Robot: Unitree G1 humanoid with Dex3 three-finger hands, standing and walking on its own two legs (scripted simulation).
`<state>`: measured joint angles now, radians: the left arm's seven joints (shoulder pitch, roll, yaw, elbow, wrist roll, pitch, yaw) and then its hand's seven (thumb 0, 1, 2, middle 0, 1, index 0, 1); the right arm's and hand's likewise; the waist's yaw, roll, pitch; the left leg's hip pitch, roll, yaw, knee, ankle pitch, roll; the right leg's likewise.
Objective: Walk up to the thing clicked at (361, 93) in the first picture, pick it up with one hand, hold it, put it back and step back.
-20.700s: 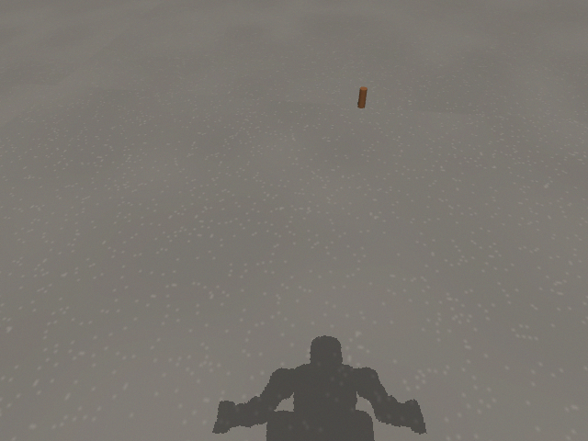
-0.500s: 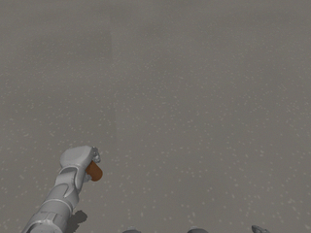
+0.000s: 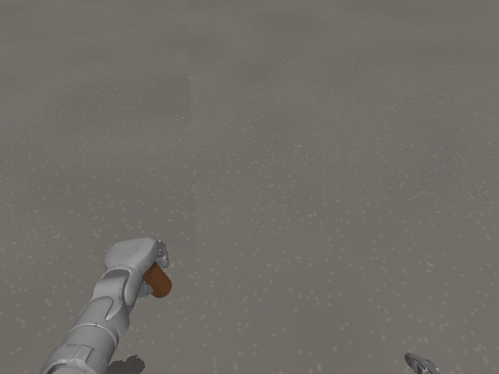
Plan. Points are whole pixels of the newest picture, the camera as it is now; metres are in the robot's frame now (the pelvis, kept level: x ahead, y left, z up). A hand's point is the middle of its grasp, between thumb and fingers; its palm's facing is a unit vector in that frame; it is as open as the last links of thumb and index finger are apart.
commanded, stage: hold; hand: left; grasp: from above
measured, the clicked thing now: (151, 276) +0.34 +0.22 -0.09
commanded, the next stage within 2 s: crouch in 1.56 s
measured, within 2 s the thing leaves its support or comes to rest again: neither
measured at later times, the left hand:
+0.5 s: hand (139, 282) +0.30 +0.22 -0.03, palm faces -0.44 -0.07 -0.90, open 7.2 cm
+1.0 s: hand (135, 284) +0.28 +0.22 -0.01, palm faces -0.43 -0.07 -0.90, open 7.2 cm
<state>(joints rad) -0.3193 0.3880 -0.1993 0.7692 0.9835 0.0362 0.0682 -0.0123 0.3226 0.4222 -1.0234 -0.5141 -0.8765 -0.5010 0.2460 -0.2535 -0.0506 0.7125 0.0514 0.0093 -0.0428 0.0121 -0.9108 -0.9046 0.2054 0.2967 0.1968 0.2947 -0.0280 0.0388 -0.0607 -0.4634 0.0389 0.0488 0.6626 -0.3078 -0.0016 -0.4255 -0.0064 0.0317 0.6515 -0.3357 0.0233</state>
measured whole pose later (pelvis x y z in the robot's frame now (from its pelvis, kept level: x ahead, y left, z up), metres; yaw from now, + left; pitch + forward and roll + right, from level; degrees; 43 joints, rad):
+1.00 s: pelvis -0.01 -0.01 +0.02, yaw +0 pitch +0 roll +0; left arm -0.24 0.40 -0.22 0.58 0.97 0.04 -0.06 -0.01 0.34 0.40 -1.01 -0.52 -0.87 -0.49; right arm 0.19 -0.25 -0.03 0.66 0.08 0.07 -0.06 0.01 -0.91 -0.91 0.20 0.30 0.20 0.29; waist 0.01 0.05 -0.01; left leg -0.27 0.03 0.06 0.48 -0.21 -0.01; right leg -0.25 -0.01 0.04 0.50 -0.25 0.02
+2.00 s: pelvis +0.00 -0.01 +0.01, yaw +1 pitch +4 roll +0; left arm -0.25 0.37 -0.21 0.75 1.05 -0.02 0.10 0.00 0.40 0.34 -0.98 -0.50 -0.85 -0.45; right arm 0.18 -0.24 -0.04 0.65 0.06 0.10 -0.04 0.01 -0.90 -0.90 0.21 0.30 0.20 0.30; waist -0.01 0.02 0.00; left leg -0.38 0.03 0.04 0.55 -0.25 -0.01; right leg -0.35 -0.01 0.02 0.56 -0.29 0.02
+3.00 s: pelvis -0.07 +0.00 -0.30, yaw -3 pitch +37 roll -6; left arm -0.76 0.54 0.03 1.26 1.20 -0.13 0.42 -0.04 0.35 0.41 -1.03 -0.46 -0.86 -0.45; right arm 0.14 -0.25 -0.04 0.77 -0.10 -0.07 0.06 0.01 -0.91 -0.91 0.21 0.30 0.20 0.29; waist -0.15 0.01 -0.18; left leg -2.01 0.05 -0.09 1.99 -0.64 -0.01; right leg -1.92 0.02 -0.05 1.96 -0.70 0.02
